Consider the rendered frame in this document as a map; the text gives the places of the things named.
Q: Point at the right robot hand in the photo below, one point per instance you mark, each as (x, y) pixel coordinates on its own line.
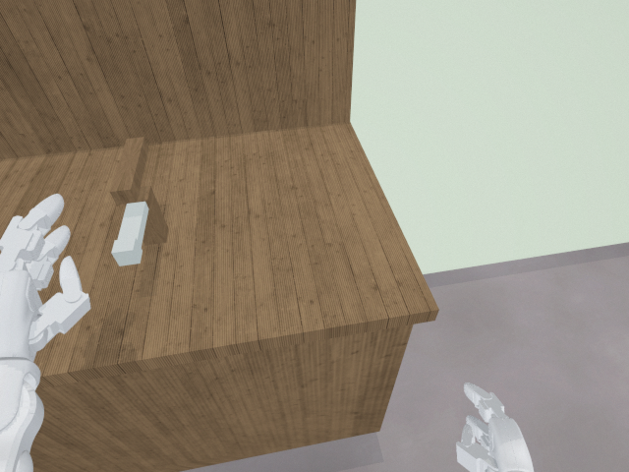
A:
(502, 448)

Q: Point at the tap lever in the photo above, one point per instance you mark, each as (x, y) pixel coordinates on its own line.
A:
(127, 249)

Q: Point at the left robot forearm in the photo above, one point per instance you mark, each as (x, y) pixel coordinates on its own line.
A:
(21, 413)

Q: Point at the counter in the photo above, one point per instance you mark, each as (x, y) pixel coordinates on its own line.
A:
(276, 292)

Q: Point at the left robot hand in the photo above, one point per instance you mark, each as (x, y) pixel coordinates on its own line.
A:
(26, 261)

